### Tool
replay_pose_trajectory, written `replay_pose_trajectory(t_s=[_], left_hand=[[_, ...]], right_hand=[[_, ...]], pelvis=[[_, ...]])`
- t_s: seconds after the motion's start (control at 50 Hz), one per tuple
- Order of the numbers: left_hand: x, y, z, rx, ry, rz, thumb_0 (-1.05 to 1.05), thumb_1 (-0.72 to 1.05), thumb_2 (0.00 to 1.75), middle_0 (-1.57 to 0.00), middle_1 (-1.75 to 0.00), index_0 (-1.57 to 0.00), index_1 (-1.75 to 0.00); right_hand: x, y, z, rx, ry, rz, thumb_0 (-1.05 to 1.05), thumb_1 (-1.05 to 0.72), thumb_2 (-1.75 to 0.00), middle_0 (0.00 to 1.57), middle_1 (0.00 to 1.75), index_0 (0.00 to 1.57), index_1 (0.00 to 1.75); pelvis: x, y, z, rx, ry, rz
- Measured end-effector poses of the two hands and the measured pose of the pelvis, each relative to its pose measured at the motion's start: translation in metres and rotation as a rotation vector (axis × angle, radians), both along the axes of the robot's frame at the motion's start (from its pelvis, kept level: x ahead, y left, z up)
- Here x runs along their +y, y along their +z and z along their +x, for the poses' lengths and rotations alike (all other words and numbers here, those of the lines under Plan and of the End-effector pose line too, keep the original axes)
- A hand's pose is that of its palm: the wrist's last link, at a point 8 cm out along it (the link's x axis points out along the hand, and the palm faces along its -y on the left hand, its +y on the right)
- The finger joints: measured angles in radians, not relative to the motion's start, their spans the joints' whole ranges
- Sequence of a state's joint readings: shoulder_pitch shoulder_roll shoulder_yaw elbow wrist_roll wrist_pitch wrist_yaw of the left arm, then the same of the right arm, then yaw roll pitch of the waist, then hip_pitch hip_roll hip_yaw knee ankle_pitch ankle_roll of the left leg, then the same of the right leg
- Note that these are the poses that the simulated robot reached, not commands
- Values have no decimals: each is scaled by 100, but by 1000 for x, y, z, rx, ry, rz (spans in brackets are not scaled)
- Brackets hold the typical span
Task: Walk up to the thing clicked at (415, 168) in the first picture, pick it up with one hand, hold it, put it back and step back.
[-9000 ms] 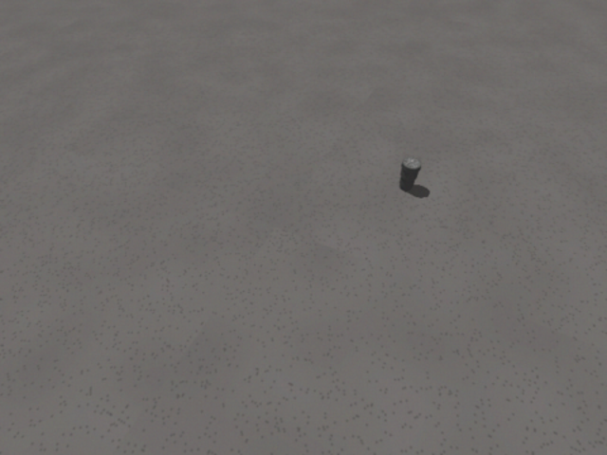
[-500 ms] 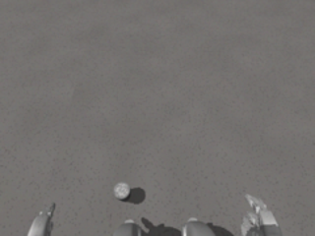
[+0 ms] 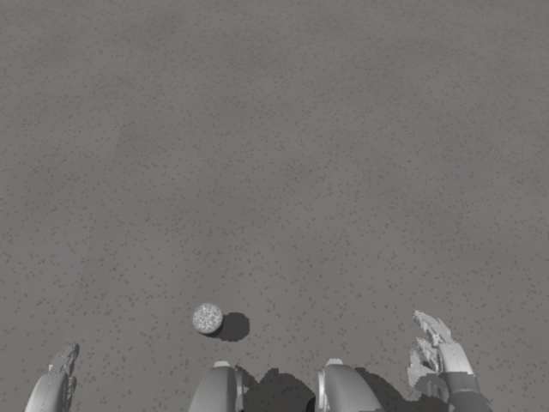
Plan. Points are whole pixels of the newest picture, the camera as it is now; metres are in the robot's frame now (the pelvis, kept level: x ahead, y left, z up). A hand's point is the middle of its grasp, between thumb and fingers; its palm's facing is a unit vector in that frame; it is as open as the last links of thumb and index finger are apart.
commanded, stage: go down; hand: left
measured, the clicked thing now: (210, 322) +0.36 +0.17 -0.59
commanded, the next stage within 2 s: none
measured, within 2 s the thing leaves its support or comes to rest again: neither
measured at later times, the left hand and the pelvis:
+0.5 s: hand (100, 356) +0.23 +0.32 -0.22, palm faces +0.09 -0.98 -0.18, open 17.3 cm; pelvis -0.05 -0.01 -0.15, yaw -1 degrees
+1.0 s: hand (98, 338) +0.27 +0.34 -0.26, palm faces +0.06 -0.99 -0.12, open 17.6 cm; pelvis -0.07 -0.01 -0.22, yaw -3 degrees
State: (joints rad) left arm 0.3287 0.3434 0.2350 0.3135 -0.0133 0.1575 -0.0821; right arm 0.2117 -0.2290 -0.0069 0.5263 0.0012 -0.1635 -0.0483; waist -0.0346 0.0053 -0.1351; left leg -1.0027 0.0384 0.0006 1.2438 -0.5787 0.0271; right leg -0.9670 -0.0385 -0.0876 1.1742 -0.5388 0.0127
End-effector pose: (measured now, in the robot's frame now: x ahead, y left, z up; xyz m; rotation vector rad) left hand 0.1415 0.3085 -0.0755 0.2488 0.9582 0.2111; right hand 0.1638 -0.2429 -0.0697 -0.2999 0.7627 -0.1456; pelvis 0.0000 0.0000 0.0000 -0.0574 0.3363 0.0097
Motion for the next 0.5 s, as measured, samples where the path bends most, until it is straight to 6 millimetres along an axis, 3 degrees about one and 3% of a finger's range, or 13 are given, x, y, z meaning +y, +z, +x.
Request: replay_pose_trajectory(t_s=[0.12, 0.34, 0.5], left_hand=[[19, -28, 9, -80, 22, 0, 0, -46, 9, -8, -8, -8, -9], [40, -86, 68, -362, -89, -65, 0, -50, 6, -7, -5, -7, -6], [56, -120, 67, -402, -74, -94, 0, -49, 5, -5, -3, -5, -4]], right_hand=[[-7, -29, -6, 3, 37, -16, 1, -84, -88, 21, 30, 21, 30], [-32, -123, -29, 100, 48, -64, 1, -88, -89, 21, 30, 21, 30], [-36, -176, -55, 204, 43, -53, 1, -88, -89, 21, 30, 21, 30]], pelvis=[[-4, -28, -14, 55, 0, 4], [-12, -109, -41, 170, -12, 3], [-15, -145, -52, 220, -22, 0]])
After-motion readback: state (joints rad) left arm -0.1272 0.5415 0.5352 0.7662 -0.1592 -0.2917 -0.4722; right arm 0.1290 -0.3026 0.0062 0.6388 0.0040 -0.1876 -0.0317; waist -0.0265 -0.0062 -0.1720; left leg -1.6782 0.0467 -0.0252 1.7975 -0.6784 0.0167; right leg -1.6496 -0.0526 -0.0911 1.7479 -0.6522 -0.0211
